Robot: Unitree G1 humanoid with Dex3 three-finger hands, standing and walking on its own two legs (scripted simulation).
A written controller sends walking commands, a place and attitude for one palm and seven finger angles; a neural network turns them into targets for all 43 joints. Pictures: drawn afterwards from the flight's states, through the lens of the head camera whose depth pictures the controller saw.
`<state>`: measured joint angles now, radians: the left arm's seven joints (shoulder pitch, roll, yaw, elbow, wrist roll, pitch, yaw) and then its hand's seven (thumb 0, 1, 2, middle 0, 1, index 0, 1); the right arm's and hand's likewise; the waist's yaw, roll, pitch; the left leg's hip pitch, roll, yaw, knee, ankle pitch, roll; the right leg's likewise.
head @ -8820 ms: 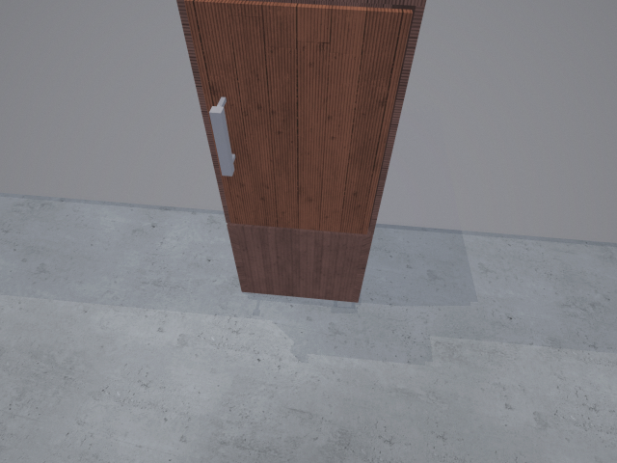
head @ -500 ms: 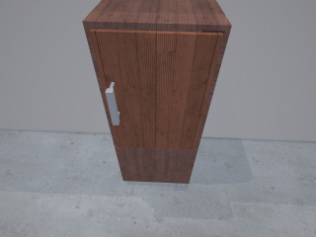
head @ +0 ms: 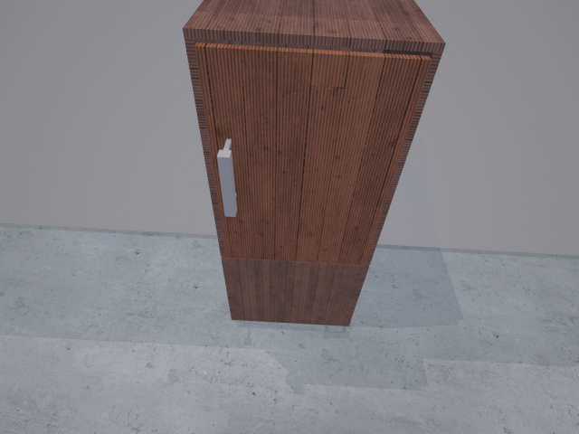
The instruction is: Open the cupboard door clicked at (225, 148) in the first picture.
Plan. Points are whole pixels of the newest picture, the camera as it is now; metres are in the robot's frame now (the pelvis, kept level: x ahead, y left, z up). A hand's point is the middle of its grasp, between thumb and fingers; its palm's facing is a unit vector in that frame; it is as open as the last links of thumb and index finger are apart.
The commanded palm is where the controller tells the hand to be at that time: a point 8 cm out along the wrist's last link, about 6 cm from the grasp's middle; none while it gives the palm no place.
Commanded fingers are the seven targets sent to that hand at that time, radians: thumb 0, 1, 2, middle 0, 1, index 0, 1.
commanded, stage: shuffle to correct the standing spot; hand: left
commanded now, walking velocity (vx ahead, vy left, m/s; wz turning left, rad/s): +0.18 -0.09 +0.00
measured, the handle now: (229, 178) +0.62 +0.17 -0.02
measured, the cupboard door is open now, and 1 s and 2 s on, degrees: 0 0 0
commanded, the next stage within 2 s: come to a stop and stand still in 0.38 s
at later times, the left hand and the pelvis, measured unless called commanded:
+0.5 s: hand out of the picture -0.02 +0.12 -0.19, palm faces +0.07 -0.99 -0.10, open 7.4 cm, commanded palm none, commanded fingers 0.00 0.90 0.90 -0.20 -0.30 -0.20 -0.30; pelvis +0.06 -0.02 -0.01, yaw -1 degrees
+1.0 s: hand out of the picture +0.14 +0.15 -0.19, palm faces +0.07 -0.98 -0.20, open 7.3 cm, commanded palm none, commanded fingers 0.00 0.90 0.90 -0.20 -0.30 -0.20 -0.30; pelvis +0.07 -0.03 -0.02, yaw +1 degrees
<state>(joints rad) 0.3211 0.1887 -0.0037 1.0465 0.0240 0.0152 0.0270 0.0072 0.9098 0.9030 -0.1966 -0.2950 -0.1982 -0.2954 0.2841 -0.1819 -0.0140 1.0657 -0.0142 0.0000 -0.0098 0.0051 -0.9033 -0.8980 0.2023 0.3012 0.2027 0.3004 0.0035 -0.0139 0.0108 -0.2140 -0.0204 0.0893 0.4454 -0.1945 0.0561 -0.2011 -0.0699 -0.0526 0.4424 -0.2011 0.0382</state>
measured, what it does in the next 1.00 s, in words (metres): steps on the spot: right foot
